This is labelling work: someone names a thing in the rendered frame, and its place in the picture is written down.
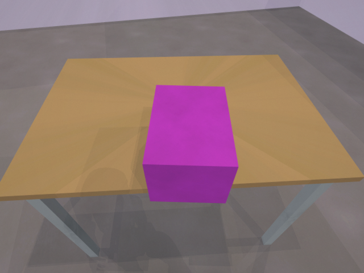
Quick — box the carton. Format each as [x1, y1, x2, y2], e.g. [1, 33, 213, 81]
[142, 85, 238, 204]

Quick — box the table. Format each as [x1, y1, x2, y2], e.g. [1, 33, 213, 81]
[0, 55, 364, 257]

